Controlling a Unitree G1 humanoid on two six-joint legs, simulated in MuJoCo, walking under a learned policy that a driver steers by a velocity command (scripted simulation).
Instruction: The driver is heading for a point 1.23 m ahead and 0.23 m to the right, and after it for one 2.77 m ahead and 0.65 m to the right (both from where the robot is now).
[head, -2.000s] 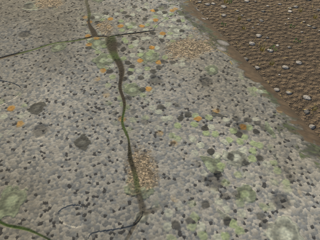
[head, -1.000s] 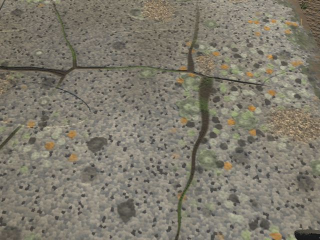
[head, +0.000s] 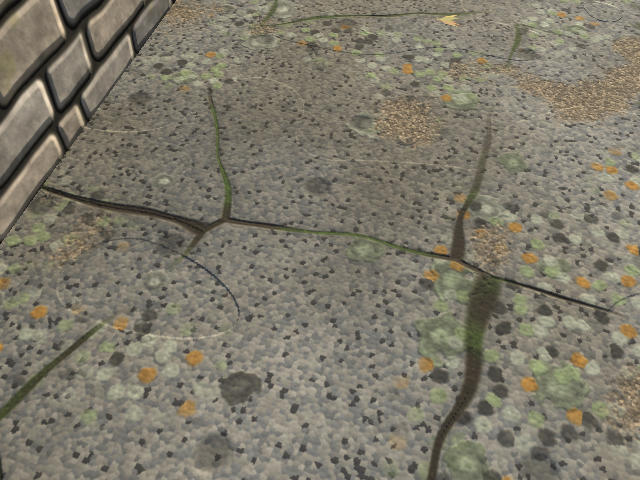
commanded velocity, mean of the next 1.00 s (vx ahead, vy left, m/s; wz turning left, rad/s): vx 0.46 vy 0.00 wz -0.04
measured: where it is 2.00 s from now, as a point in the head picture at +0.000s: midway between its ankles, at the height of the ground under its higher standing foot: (319, 387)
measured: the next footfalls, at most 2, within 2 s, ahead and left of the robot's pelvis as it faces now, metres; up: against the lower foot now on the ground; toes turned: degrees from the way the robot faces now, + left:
right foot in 0.08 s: +0.14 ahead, -0.13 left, +0.00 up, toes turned -2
left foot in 0.60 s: +0.48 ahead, +0.10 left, +0.00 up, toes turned +1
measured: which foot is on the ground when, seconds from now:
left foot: down 0.00-0.10, up 0.12-0.58, down 0.60-1.00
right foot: up 0.00-0.06, down 0.08-0.62, up 0.64-1.00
